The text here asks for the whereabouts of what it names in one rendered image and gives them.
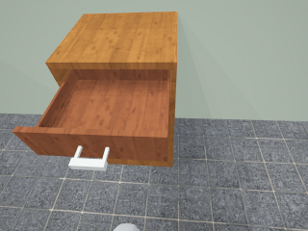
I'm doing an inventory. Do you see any drawer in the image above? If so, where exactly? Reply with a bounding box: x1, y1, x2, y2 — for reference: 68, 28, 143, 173
13, 68, 170, 162

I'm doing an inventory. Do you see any handle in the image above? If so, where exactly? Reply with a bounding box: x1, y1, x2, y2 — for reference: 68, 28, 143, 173
68, 145, 110, 171

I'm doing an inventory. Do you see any cabinet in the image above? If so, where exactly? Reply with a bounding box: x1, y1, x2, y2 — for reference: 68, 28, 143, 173
45, 12, 177, 167

